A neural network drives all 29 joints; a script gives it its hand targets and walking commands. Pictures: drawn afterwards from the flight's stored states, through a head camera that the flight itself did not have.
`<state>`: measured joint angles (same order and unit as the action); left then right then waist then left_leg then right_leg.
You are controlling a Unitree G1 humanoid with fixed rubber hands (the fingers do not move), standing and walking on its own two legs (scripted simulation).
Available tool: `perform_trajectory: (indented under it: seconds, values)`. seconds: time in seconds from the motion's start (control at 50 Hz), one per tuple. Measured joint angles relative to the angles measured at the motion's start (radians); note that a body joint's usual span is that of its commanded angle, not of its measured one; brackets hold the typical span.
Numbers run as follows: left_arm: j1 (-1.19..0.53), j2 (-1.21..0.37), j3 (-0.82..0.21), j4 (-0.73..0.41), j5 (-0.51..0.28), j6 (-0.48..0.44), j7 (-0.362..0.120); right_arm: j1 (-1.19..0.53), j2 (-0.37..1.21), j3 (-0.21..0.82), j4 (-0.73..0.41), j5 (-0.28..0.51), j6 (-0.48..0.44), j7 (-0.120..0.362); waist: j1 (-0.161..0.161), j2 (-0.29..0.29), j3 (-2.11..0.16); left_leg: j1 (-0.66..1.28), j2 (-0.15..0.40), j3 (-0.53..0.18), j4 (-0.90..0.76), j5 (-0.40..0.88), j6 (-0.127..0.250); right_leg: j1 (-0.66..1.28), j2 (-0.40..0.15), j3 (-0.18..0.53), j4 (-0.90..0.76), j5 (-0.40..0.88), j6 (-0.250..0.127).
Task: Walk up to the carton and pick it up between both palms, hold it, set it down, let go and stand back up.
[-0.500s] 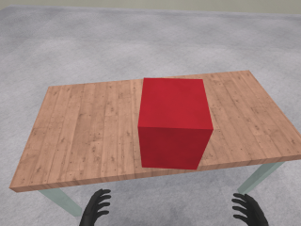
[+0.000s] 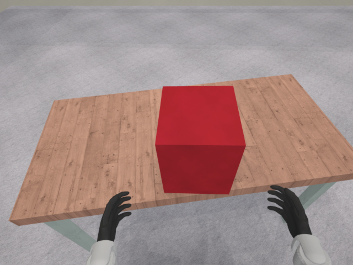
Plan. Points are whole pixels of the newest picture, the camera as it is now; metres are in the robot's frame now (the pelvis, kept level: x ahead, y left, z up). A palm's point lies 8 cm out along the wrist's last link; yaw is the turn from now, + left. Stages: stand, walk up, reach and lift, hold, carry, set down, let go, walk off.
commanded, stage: reach and lift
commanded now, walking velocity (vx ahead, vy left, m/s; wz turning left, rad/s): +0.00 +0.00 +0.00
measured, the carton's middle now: (196, 142) +0.47 -0.05 -0.03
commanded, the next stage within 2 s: none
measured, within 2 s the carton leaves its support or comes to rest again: neither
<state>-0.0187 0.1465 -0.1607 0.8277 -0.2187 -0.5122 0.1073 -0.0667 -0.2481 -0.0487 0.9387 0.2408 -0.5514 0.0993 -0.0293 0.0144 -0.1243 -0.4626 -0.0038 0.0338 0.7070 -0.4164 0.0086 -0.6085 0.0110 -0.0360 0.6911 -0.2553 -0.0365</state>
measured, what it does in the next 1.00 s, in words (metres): stands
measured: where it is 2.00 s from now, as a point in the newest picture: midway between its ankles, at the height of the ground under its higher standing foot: outside the picture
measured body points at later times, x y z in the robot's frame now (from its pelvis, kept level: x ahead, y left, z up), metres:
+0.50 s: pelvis +0.00 -0.01 +0.02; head +0.05 -0.02 +0.47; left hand +0.33 +0.17 +0.00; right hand +0.32 -0.25 +0.00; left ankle -0.04 +0.11 -0.71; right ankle +0.05 -0.10 -0.71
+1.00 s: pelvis +0.01 +0.00 +0.03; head +0.05 -0.01 +0.47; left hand +0.39 +0.16 +0.05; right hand +0.39 -0.25 +0.06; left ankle -0.04 +0.11 -0.71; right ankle +0.05 -0.10 -0.71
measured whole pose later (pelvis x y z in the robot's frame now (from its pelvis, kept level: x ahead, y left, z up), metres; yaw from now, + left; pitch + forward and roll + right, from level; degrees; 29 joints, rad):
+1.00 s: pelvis +0.01 +0.00 +0.03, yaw +0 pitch +17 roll +0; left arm -0.51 0.12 -0.01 0.98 -0.18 -0.35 0.11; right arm -0.58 -0.30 0.01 1.06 0.29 -0.30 0.00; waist -0.03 0.04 -0.22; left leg -0.45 0.00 0.02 0.39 -0.24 0.00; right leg -0.55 0.04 -0.01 0.31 -0.05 -0.04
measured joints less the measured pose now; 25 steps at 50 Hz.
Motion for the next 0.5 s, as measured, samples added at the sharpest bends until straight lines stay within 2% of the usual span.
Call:
perform_trajectory:
  seconds: [0.18,0.32,0.5]
  values:
    - [-0.1,-0.008,0.035,0.076,-0.018,-0.068,-0.013,-0.097,0.02,-0.003,0.03,-0.006,-0.035,-0.027,-0.007,-0.005,-0.039,-0.071,-0.002,-0.006,-0.023,0.031,-0.008,-0.07,0.001,0.001,-0.021,0.027,-0.009]
    - [-0.167,-0.009,0.075,0.09,-0.005,-0.031,-0.022,-0.161,0.043,-0.017,0.033,-0.036,0.013,-0.058,-0.012,-0.013,-0.055,-0.055,0.002,-0.011,-0.114,0.082,-0.015,-0.05,0.01,0.002,-0.115,0.076,-0.015]
    - [-0.26,-0.006,0.119,0.123,0.027,0.009,-0.026,-0.248,0.048,-0.016,0.042,-0.037,0.082,-0.088,-0.015,-0.008,-0.065,-0.004,0.01,-0.02,-0.212,0.127,-0.019,0.014,0.022,0.0,-0.231,0.127,-0.017]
